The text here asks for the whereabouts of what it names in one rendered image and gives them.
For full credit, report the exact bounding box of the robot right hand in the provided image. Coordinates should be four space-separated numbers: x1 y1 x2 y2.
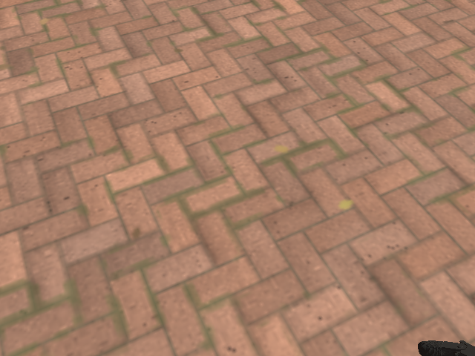
418 340 475 356

